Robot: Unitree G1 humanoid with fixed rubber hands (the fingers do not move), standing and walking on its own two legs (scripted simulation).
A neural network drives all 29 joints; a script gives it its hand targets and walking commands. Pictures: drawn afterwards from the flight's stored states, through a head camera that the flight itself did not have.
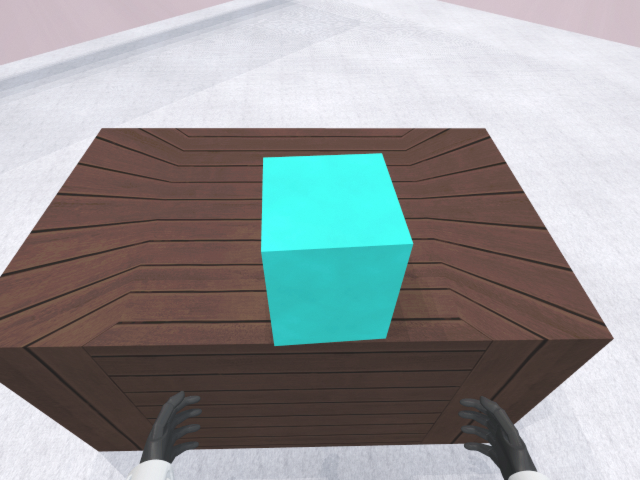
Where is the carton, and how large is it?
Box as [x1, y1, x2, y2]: [261, 153, 412, 345]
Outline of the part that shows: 381,153 263,158 261,254 274,345 385,337 412,246 412,241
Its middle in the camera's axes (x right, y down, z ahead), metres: +0.02 +0.01 +0.66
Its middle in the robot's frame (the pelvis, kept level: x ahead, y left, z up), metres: +0.48 +0.02 -0.02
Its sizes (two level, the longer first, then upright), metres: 0.210 0.200 0.250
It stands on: a pedestal, 0.63 m high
